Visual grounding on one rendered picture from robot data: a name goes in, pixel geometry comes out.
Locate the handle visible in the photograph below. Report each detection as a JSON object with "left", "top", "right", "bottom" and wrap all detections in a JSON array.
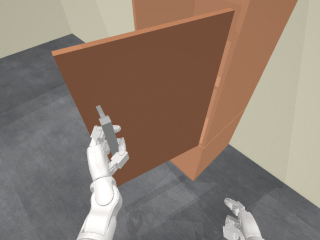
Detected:
[{"left": 96, "top": 105, "right": 119, "bottom": 156}]

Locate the robot left forearm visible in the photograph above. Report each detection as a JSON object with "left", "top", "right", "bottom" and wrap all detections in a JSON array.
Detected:
[{"left": 76, "top": 176, "right": 123, "bottom": 240}]

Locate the cupboard door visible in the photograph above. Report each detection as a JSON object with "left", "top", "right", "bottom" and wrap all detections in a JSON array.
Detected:
[{"left": 51, "top": 8, "right": 235, "bottom": 187}]

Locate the left robot hand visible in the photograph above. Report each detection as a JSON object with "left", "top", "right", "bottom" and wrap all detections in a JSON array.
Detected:
[{"left": 86, "top": 125, "right": 129, "bottom": 182}]

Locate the right robot hand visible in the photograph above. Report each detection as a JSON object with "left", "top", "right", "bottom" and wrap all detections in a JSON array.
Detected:
[{"left": 222, "top": 198, "right": 262, "bottom": 240}]

